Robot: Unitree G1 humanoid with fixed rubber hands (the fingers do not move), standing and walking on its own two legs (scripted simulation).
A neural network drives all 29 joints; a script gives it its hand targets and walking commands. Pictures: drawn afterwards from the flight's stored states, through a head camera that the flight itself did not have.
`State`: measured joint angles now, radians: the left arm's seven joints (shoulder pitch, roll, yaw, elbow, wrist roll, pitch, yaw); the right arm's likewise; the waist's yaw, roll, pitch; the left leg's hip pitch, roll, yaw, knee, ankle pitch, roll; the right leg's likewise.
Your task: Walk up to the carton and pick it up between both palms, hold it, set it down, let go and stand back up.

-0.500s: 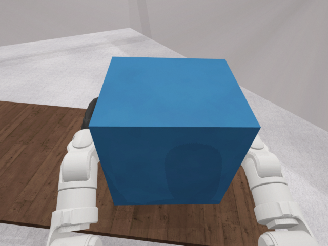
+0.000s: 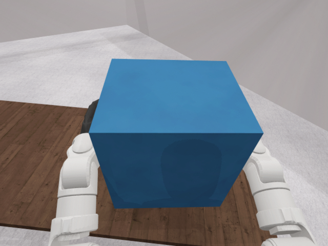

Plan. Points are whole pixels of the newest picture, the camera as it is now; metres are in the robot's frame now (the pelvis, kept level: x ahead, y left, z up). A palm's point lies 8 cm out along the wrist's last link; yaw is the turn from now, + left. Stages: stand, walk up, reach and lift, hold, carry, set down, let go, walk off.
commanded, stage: hold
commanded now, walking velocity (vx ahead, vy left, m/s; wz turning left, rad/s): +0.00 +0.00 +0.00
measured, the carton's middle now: (168, 136) +0.35 +0.00 +0.14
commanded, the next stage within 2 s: none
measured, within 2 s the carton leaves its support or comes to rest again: neither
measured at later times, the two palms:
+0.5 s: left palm (90, 133) +0.34 +0.18 +0.16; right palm (242, 135) +0.35 -0.17 +0.15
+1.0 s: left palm (91, 132) +0.35 +0.18 +0.16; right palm (243, 134) +0.35 -0.18 +0.15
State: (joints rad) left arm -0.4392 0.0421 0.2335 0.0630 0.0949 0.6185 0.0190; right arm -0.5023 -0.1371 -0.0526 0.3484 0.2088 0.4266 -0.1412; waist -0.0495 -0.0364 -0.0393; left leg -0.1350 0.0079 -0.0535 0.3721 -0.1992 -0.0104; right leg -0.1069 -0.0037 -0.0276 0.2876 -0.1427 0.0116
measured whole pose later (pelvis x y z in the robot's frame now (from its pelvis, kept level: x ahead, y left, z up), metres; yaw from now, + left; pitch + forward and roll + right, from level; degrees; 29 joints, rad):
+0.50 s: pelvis +0.00 +0.00 +0.00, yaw +0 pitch -3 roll -1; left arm -0.44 0.04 0.24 0.07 0.09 0.62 0.02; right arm -0.51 -0.13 -0.05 0.35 0.20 0.44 -0.14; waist -0.05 -0.03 -0.04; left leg -0.13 0.01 -0.06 0.36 -0.19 -0.01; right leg -0.10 0.00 -0.03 0.28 -0.14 0.01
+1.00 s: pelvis +0.00 +0.00 +0.00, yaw +0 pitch -2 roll -1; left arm -0.47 0.04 0.25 0.12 0.10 0.62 0.02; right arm -0.54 -0.14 -0.06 0.40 0.21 0.42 -0.14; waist -0.05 -0.04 -0.05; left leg -0.13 0.01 -0.05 0.37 -0.19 -0.01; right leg -0.11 0.00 -0.02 0.29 -0.14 0.01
